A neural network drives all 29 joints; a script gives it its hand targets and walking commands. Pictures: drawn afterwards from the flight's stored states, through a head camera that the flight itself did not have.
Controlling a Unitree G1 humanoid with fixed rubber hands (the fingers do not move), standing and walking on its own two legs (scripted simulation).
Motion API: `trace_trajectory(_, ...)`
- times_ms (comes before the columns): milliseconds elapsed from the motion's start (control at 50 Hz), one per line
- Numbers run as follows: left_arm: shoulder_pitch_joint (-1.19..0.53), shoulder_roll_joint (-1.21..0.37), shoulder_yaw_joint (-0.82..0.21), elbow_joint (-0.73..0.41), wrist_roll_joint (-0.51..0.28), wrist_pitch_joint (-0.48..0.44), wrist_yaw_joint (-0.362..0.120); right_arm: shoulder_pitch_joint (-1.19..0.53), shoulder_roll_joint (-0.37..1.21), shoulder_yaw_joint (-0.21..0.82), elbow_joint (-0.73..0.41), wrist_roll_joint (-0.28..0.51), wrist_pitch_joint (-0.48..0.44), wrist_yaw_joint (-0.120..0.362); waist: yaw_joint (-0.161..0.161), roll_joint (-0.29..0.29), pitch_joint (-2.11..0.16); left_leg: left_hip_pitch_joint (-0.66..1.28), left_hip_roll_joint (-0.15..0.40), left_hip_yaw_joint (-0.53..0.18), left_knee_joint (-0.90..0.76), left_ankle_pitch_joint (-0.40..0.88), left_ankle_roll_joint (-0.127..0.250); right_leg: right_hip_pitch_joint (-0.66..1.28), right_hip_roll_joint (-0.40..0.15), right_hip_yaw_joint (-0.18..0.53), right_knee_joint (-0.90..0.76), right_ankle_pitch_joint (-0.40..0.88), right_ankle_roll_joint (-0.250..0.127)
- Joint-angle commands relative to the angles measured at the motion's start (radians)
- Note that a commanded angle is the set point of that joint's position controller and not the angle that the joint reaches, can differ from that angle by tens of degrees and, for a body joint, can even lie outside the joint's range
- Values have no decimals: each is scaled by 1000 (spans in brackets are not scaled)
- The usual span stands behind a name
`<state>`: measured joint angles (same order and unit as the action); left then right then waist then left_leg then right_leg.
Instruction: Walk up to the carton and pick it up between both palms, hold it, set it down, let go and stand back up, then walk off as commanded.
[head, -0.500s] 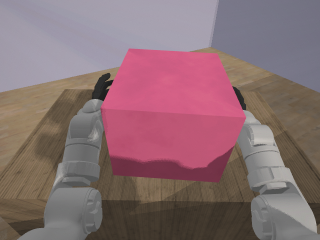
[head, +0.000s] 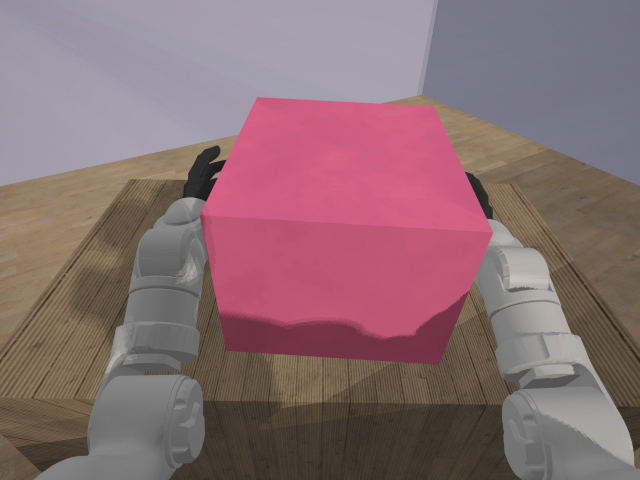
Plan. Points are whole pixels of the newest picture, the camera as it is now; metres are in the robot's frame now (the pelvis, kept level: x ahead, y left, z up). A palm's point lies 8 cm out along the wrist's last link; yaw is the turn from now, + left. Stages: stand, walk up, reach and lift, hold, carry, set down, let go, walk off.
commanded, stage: hold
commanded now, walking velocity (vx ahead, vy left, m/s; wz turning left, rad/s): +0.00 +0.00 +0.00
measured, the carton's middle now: (339, 218) +0.39 +0.00 +0.18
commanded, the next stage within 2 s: none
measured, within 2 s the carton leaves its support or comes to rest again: neither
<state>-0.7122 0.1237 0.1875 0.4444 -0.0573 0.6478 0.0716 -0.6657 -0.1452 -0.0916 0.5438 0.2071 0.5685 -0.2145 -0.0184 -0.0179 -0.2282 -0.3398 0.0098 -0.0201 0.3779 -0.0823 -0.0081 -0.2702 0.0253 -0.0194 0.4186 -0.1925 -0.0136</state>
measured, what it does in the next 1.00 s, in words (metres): stands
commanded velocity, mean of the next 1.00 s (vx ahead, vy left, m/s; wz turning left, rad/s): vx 0.00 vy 0.00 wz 0.00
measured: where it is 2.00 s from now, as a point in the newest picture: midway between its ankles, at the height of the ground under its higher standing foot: outside the picture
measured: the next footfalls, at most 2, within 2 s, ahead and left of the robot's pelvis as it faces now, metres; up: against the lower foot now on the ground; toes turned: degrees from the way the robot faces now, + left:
none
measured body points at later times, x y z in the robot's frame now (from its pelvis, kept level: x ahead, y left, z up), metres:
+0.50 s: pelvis +0.00 +0.00 +0.00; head -0.07 +0.01 +0.44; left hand +0.39 +0.17 +0.21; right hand +0.38 -0.17 +0.18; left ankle +0.07 +0.12 -0.74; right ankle +0.01 -0.10 -0.74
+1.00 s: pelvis +0.00 +0.00 +0.00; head -0.07 +0.01 +0.44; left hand +0.38 +0.17 +0.21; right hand +0.38 -0.17 +0.19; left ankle +0.07 +0.12 -0.74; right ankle +0.01 -0.10 -0.74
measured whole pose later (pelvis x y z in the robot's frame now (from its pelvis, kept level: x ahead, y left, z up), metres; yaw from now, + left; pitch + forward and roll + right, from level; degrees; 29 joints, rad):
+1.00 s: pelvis +0.00 +0.00 +0.00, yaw +0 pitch +2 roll +0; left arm -0.71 0.12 0.19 0.43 -0.05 0.67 0.07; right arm -0.67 -0.15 -0.09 0.53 0.21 0.58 -0.22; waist -0.02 -0.02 -0.23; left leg -0.33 0.01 -0.02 0.38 -0.08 -0.01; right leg -0.26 0.03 -0.02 0.42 -0.19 -0.01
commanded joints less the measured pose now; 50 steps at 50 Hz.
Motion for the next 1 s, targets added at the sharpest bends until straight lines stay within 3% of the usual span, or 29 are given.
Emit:
trace_trajectory(0,-681,-772,-388,-336,-14,-20,-156,-1097,659,416,-518,225,-105,177,31,31,-389,383,-40,-26,-33,113,14,112,51,53,-163,147,28)
trace_trajectory(20,-720,-767,-398,-358,-17,-21,-154,-1079,637,409,-499,227,-100,172,18,56,-392,373,-44,-25,-34,113,8,123,47,53,-160,152,26)
trace_trajectory(60,-700,-759,-392,-342,-6,-13,-157,-1107,643,410,-526,232,-105,166,32,61,-397,361,-47,-21,-32,115,16,114,41,64,-161,158,33)
trace_trajectory(80,-678,-758,-377,-286,-6,-7,-163,-1093,633,396,-510,219,-94,162,13,30,-352,357,-51,-17,-38,88,15,111,42,56,-172,131,36)
trace_trajectory(100,-710,-762,-388,-344,-12,-14,-163,-1130,651,418,-549,228,-106,163,46,34,-393,358,-43,-21,-36,120,18,125,44,59,-156,150,33)
trace_trajectory(140,-716,-776,-388,-353,-12,-11,-163,-1096,644,403,-513,229,-98,165,21,66,-386,366,-42,-23,-35,120,8,134,48,52,-157,151,28)
trace_trajectory(180,-702,-757,-370,-317,-3,-10,-162,-1073,619,393,-477,219,-87,169,21,47,-334,346,-43,-25,-41,84,11,104,45,56,-167,118,29)
trace_trajectory(200,-717,-768,-385,-353,-16,-17,-165,-1109,661,414,-534,232,-100,166,25,31,-406,365,-42,-31,-31,141,12,119,52,51,-152,156,32)
trace_trajectory(220,-705,-752,-374,-339,-2,-13,-160,-1087,632,395,-498,228,-93,167,38,62,-365,369,-39,-27,-38,110,6,101,46,57,-162,133,31)
trace_trajectory(280,-702,-762,-376,-300,-10,-9,-161,-1108,620,381,-523,214,-94,168,13,34,-347,355,-44,-32,-40,80,12,85,51,51,-166,104,25)
trace_trajectory(320,-733,-763,-396,-363,-19,-23,-155,-1121,649,402,-521,230,-102,177,39,59,-395,371,-37,-31,-33,101,3,93,52,50,-151,110,25)
trace_trajectory(360,-697,-748,-370,-308,-3,-9,-158,-1076,621,395,-496,222,-87,164,24,42,-348,365,-49,-26,-36,107,12,104,45,57,-164,136,31)
trace_trajectory(400,-723,-747,-387,-351,-12,-13,-161,-1077,645,400,-497,224,-88,164,25,59,-386,371,-47,-25,-31,120,8,105,45,57,-155,147,35)
trace_trajectory(440,-729,-746,-369,-302,1,-10,-163,-1104,639,386,-472,218,-89,169,29,50,-336,330,-44,-26,-49,57,15,91,37,61,-171,81,31)
trace_trajectory(460,-720,-762,-396,-354,-20,-14,-163,-1093,655,411,-512,223,-95,169,25,41,-393,354,-39,-26,-36,115,9,127,44,55,-156,147,29)
trace_trajectory(480,-698,-756,-389,-349,-8,-10,-160,-1070,642,410,-505,231,-91,167,34,77,-372,357,-47,-22,-29,120,7,134,41,59,-153,157,30)
trace_trajectory(520,-704,-749,-351,-273,10,0,-170,-1113,617,388,-482,214,-83,167,26,29,-314,337,-44,-20,-54,47,15,104,41,59,-174,74,33)
trace_trajectory(560,-740,-743,-359,-308,-1,-13,-170,-1089,628,373,-445,208,-88,173,16,40,-325,338,-43,-27,-61,27,17,91,33,61,-172,52,31)
trace_trajectory(620,-728,-747,-363,-294,4,-18,-172,-1110,635,368,-459,205,-92,174,16,38,-343,340,-40,-24,-53,52,16,107,35,61,-173,72,29)
trace_trajectory(640,-724,-768,-393,-357,-22,-23,-170,-1147,662,399,-557,224,-109,171,22,32,-440,378,-36,-27,-37,129,15,131,45,60,-155,162,27)
trace_trajectory(660,-719,-762,-376,-297,0,-15,-168,-1122,617,383,-483,209,-97,170,24,56,-366,362,-36,-30,-48,65,12,98,46,52,-168,86,22)
trace_trajectory(700,-718,-760,-383,-368,-6,-18,-157,-1094,652,413,-523,226,-103,176,33,51,-400,371,-38,-26,-37,107,10,127,46,52,-149,140,25)
trace_trajectory(720,-728,-759,-395,-397,-14,-19,-157,-1054,640,392,-472,230,-93,177,15,79,-397,382,-39,-29,-35,131,5,128,48,54,-147,170,23)
trace_trajectory(760,-710,-738,-371,-349,-5,-14,-164,-1073,640,403,-502,226,-93,172,33,34,-380,374,-41,-29,-35,108,12,120,46,60,-161,134,28)
trace_trajectory(780,-708,-752,-407,-397,-20,-23,-161,-1068,644,413,-520,227,-97,167,17,52,-417,385,-42,-28,-22,163,7,140,46,53,-148,192,31)
trace_trajectory(820,-683,-772,-394,-325,-10,-5,-164,-1113,631,400,-543,233,-100,170,24,58,-384,375,-39,-31,-34,106,4,121,51,57,-162,139,23)
trace_trajectory(860,-704,-754,-363,-292,8,0,-167,-1065,620,367,-451,207,-86,171,20,64,-306,347,-42,-24,-50,64,6,88,45,53,-166,80,22)
trace_trajectory(880,-705,-753,-362,-346,7,-7,-168,-1073,633,392,-480,223,-90,177,34,51,-356,362,-32,-30,-53,84,13,104,40,63,-166,101,23)
trace_trajectory(980,-717,-749,-348,-287,13,-9,-174,-1116,627,362,-460,198,-96,177,22,54,-310,330,-34,-24,-64,34,19,100,31,58,-169,68,20)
